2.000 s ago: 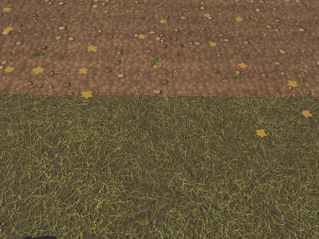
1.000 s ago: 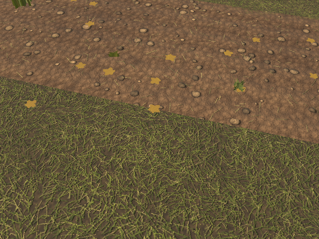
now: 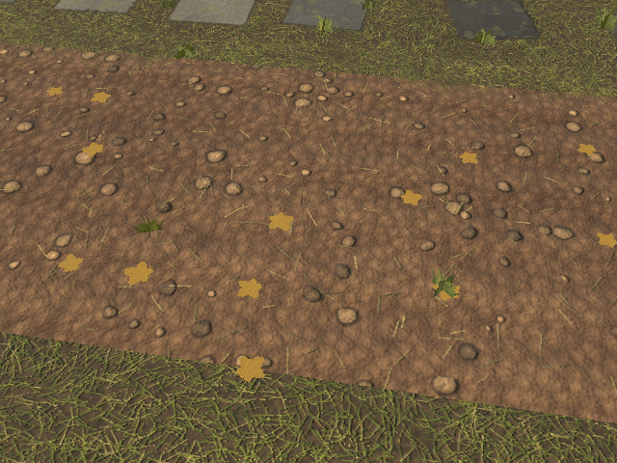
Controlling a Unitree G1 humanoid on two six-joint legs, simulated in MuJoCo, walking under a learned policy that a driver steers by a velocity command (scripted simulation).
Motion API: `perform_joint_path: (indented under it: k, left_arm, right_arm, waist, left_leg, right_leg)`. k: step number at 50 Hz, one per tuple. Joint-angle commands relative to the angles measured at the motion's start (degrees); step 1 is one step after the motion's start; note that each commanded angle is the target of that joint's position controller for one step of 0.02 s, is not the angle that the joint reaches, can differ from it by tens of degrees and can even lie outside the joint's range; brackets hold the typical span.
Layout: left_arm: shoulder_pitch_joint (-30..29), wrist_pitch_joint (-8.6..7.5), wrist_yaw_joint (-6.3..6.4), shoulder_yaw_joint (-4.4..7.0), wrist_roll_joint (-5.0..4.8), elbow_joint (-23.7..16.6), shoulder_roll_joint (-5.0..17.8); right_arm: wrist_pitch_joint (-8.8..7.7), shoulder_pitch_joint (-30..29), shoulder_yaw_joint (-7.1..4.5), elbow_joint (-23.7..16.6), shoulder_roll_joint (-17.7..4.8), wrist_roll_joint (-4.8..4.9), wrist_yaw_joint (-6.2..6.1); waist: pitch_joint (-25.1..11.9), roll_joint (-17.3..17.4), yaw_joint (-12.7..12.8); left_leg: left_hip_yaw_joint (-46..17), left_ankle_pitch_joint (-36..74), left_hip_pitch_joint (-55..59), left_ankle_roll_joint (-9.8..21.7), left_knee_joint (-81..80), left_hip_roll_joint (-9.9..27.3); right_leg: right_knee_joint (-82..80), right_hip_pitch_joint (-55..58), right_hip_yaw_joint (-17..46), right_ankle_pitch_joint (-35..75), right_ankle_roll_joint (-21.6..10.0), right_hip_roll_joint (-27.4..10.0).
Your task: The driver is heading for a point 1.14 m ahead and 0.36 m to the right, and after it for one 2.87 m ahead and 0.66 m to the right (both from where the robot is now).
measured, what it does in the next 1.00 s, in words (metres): goes down: right foot 0.19 m lower, then left foot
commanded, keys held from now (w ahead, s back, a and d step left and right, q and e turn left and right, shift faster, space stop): w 0.54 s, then w+e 0.20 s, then e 0.26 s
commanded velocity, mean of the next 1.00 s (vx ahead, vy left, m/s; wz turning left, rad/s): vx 0.45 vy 0.00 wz -0.15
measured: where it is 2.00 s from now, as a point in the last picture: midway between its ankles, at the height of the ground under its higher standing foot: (344, 454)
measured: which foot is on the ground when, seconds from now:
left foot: down 0.00-0.28, up 0.30-0.70, down 0.72-1.00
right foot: up 0.00-0.26, down 0.28-0.72, up 0.74-1.00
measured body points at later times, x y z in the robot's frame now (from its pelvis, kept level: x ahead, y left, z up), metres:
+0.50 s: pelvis +0.28 -0.04 -0.16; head +0.29 -0.04 +0.29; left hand +0.29 +0.21 -0.31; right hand +0.38 -0.28 -0.29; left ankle +0.37 +0.13 -0.78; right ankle +0.28 -0.12 -0.90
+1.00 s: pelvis +0.50 +0.02 -0.15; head +0.54 +0.02 +0.30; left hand +0.68 +0.27 -0.27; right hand +0.53 -0.26 -0.27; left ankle +0.52 +0.12 -0.90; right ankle +0.57 -0.15 -0.83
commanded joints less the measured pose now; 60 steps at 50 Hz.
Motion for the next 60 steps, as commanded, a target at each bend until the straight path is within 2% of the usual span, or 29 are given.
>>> perform_joint_path:
  k: [1,2,4,7,8,9,12,14,15,16,17,18,19,20,21,24,28,33,36,37,38,39,40,42,45,52,58,59,60]
  left_arm:
    - [2.8,1.28,0.35,-2.61,3.59,-3.0,-4.1]
    - [2.0,0.33,-0.43,-2.84,4.01,-2.6,-3.0]
    - [-3.0,-0.89,-0.94,-2.8,1.01,-4.2,-1.5]
    - [-10.2,1.17,-0.66,-2.07,0.51,-8.1,2.1]
    - [-18.3,0.91,0.24,-0.94,-10.16,-11.4,3.5]
    - [-21.3,0.56,0.29,-1.68,-10.96,-11.8,2.5]
    - [-15.4,0.39,-1.73,-1.59,-8.0,-8.3,0.7]
    - [10.6,1.47,-0.88,1.46,-6.39,0.4,4.6]
    - [21.3,2.01,-0.49,1.42,-4.99,4.2,6.2]
    - [19.5,1.67,-0.04,1.5,-5.67,3.2,7.9]
    - [16.2,2.14,0.51,1.96,-6.57,2.3,8.7]
    - [14.1,2.47,1.64,3.15,-6.82,4.2,12.9]
    - [6.8,1.89,2.61,1.57,-5.12,1.7,7.3]
    - [1.1,0.48,2.6,0.44,-4.46,0.9,5.3]
    - [-6.6,-0.05,2.42,-1.06,-4.57,0.1,3.3]
    - [-5.2,-0.31,3.49,-0.49,-3.59,0.9,5.3]
    - [2.2,-0.11,4.96,0.78,-6.53,3.0,7.2]
    - [7.7,1.53,4.74,1.79,-7.03,4.2,7.2]
    - [5.5,1.73,4.42,1.57,-6.5,3.2,6.3]
    - [5.9,0.77,4.2,0.48,-6.2,1.6,2.0]
    - [8.0,-0.6,3.96,-0.21,-6.05,0.4,1.7]
    - [5.3,-0.72,3.98,1.44,-6.87,0.7,6.6]
    - [1.8,-0.1,4.37,1.9,-6.87,-0.7,7.2]
    - [0.7,2.03,5.04,2.44,-6.19,-1.1,5.8]
    - [1.4,4.63,4.99,2.51,-5.95,-2.6,2.9]
    - [-8.6,4.91,3.21,2.06,-5.54,-8.4,2.5]
    - [-10.0,5.52,1.43,3.16,-5.57,-11.6,5.1]
    - [-6.5,5.24,1.74,4.06,-5.36,-10.5,7.0]
    - [-1.7,4.97,2.79,5.99,-5.27,-9.9,13.1]
  right_arm:
    - [0.26,-4.1,2.05,-3.7,2.6,-0.37,-1.25]
    - [-0.59,-4.7,3.57,-5.2,5.4,-0.95,-3.13]
    - [-1.86,1.9,2.92,-3.6,0.4,-0.65,-4.68]
    - [-1.65,10.2,3.09,0.5,-3.3,-0.72,-1.79]
    - [0.24,4.5,-0.25,-0.7,-8.6,9.75,-4.84]
    - [1.27,7.4,-0.35,0.4,-8.8,9.58,-5.79]
    - [4.32,11.5,-1.02,2.8,-5.2,6.59,-5.95]
    - [3.71,7.8,-0.62,3.1,-1.2,5.22,-3.61]
    - [2.12,10.7,-0.04,3.7,3.4,5.84,-2.0]
    - [0.96,13.8,-0.01,0.3,-1.7,8.29,-1.59]
    - [0.51,9.8,-0.67,-1.8,-4.1,8.53,-2.21]
    - [0.17,4.3,0.26,-5.9,-2.8,9.65,-3.31]
    - [0.76,-1.3,-0.05,-5.8,-2.7,8.83,-4.97]
    - [1.91,-2.9,-0.59,-6.4,-4.1,8.07,-5.76]
    - [3.52,-3.6,-0.52,-5.7,-2.1,6.35,-5.44]
    - [3.06,-3.3,-1.49,-6.0,-1.8,3.8,-5.35]
    - [2.8,-16.1,-0.7,-9.7,-1.2,5.1,-3.64]
    - [1.86,-25.0,-1.22,-13.1,-3.5,5.58,-1.92]
    - [0.89,-11.6,-3.55,-9.6,-8.3,4.68,-2.09]
    - [0.82,-0.2,-5.25,-7.7,-13.9,3.59,-2.59]
    - [1.24,4.2,-5.61,-6.3,-14.8,4.08,-2.34]
    - [1.48,2.1,-4.65,-7.2,-11.1,3.76,-2.73]
    - [1.72,-3.7,-3.97,-8.5,-9.5,3.57,-3.01]
    - [2.23,-12.3,-3.05,-9.3,-6.0,3.59,-2.84]
    - [2.2,-15.1,-3.52,-8.3,-7.0,3.25,-3.0]
    - [3.92,-16.2,-4.22,-6.1,-10.6,4.5,-5.66]
    - [5.75,-15.9,-5.19,-5.0,-13.2,6.43,-5.86]
    - [5.99,-13.6,-5.13,-4.3,-12.5,6.18,-5.69]
    - [6.02,-11.2,-4.73,-4.8,-11.0,4.42,-5.3]
  waist:
    - [5.4,4.7,3.5]
    - [3.3,3.2,2.0]
    - [1.7,1.3,-1.8]
    - [7.7,3.8,-2.1]
    - [9.9,1.5,-3.0]
    - [9.6,-0.2,-5.0]
    - [5.4,3.0,-5.6]
    - [-3.6,-1.0,7.0]
    - [-9.9,-11.2,8.9]
    - [-16.9,-10.8,7.5]
    - [-18.4,-10.5,7.6]
    - [-15.7,-9.0,5.5]
    - [-11.6,2.0,4.3]
    - [-5.6,3.7,0.0]
    - [3.9,5.3,-4.3]
    - [2.7,-3.0,-4.2]
    - [1.2,-1.8,1.1]
    - [3.0,-0.9,4.1]
    - [-5.4,0.0,-3.4]
    - [-15.2,8.3,-6.9]
    - [-22.5,19.2,-6.9]
    - [-18.0,13.4,-7.2]
    - [-12.0,10.8,-5.2]
    - [-6.2,7.8,-0.1]
    - [-3.5,8.5,2.9]
    - [-4.0,8.3,1.2]
    - [-3.7,8.4,1.8]
    - [-5.9,5.5,2.8]
    - [-9.9,-4.8,3.6]
  left_leg:
    - [-17.4,16.2,-7.6,12.5,-14.0,12.9]
    - [-11.8,12.5,-9.2,9.2,-11.6,8.1]
    - [-6.3,5.0,-16.7,6.5,-5.3,3.7]
    - [-12.0,-4.2,-23.8,8.6,-5.7,8.4]
    - [-16.2,5.2,-17.6,8.6,-3.1,9.2]
    - [-16.6,7.5,-8.8,7.6,3.1,10.2]
    - [-15.2,15.7,4.3,6.5,16.8,10.1]
    - [-9.1,19.7,-11.7,4.2,44.4,4.0]
    - [-8.7,-24.3,-34.3,1.1,75.2,-4.0]
    - [-15.1,-20.3,-45.8,1.7,74.1,-0.5]
    - [-14.8,-16.3,-51.3,0.6,74.4,1.9]
    - [-10.1,-8.7,-57.7,-0.9,74.5,3.9]
    - [-10.8,2.2,-56.2,-1.5,70.3,6.2]
    - [-12.1,9.5,-52.2,-1.3,58.7,8.4]
    - [-11.2,13.3,-43.3,-3.5,46.7,10.1]
    - [-8.3,26.0,-23.3,-5.9,22.3,9.9]
    - [-7.0,33.9,-19.3,-5.2,0.0,7.6]
    - [-6.3,24.5,-18.5,-3.2,-12.9,4.7]
    - [-7.3,24.8,6.4,0.7,-15.6,5.3]
    - [-20.7,29.6,30.9,6.5,-13.7,18.0]
    - [-39.1,28.2,39.3,12.1,-19.0,27.3]
    - [-36.9,30.3,36.1,11.5,-20.0,26.4]
    - [-28.4,39.9,28.5,9.8,-20.4,25.0]
    - [-17.2,48.6,13.8,7.8,-23.3,20.6]
    - [-8.7,51.1,4.1,7.4,-27.7,18.5]
    - [2.3,46.6,4.8,5.9,-28.0,18.2]
    - [2.7,44.6,11.3,2.2,-16.5,19.7]
    - [4.4,44.6,9.9,0.1,-8.7,16.9]
    - [6.9,31.8,-0.9,-4.3,5.9,12.4]
  right_leg:
    - [-9.0,-10.7,0.3,17.0,0.5,-7.3]
    - [-19.8,-8.1,1.0,36.0,1.2,-8.7]
    - [-34.2,2.5,-4.3,58.5,2.9,-7.5]
    - [-35.5,12.4,-7.2,49.6,4.3,-6.3]
    - [-42.6,4.8,-4.7,41.5,3.6,-3.5]
    - [-47.7,0.6,-3.3,41.9,3.3,-5.0]
    - [-60.0,3.3,-3.1,48.8,1.9,-8.0]
    - [-58.3,35.6,-7.5,53.7,-2.3,-7.8]
    - [-39.6,58.5,-0.7,71.7,-7.7,-15.9]
    - [-33.3,65.6,8.2,61.0,-11.6,-22.1]
    - [-38.7,63.4,13.7,45.0,-15.1,-24.7]
    - [-49.9,57.0,26.1,11.5,-19.0,-29.7]
    - [-57.1,44.4,30.4,-0.6,-16.9,-31.2]
    - [-58.9,32.1,31.8,-1.1,-15.1,-30.4]
    - [-60.4,12.6,20.4,10.1,-12.0,-24.4]
    - [-61.7,0.1,3.8,20.9,-8.9,-12.3]
    - [-62.1,10.4,3.1,23.0,-8.6,-13.8]
    - [-57.6,21.8,8.4,17.2,-7.4,-15.5]
    - [-41.8,16.1,5.3,25.8,-3.7,-9.5]
    - [-21.3,-2.5,-1.2,14.6,0.4,-2.4]
    - [-7.6,-14.1,-0.3,-10.7,2.6,0.6]
    - [-1.1,-18.9,3.3,-9.9,3.4,-1.1]
    - [-0.4,-19.7,1.9,-5.7,3.9,-2.8]
    - [-4.8,-13.7,-0.1,-0.3,5.0,-6.3]
    - [-9.6,-7.5,-2.1,5.7,5.8,-6.1]
    - [-30.4,-0.2,-5.7,21.1,5.2,-5.6]
    - [-44.3,5.4,-9.2,14.2,1.3,-2.9]
    - [-48.8,13.0,-9.3,20.1,-0.6,-0.9]
    - [-48.5,27.1,1.5,48.5,-4.4,-8.1]
Velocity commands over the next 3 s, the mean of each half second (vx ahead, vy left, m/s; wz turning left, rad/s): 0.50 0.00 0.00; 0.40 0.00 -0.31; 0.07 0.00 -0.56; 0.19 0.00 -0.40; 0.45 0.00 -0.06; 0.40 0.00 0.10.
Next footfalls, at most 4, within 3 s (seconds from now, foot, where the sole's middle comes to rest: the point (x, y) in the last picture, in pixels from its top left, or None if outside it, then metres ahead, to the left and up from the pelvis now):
0.28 right None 0.32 -0.12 -0.93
0.72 left None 0.56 0.12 -0.93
1.20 right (379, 449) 0.63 -0.15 -0.93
1.66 left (296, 423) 0.70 0.05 -0.93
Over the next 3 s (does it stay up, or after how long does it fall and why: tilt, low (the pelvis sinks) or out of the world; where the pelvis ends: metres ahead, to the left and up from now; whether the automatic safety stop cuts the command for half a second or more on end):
stays up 0.98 -0.36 -0.15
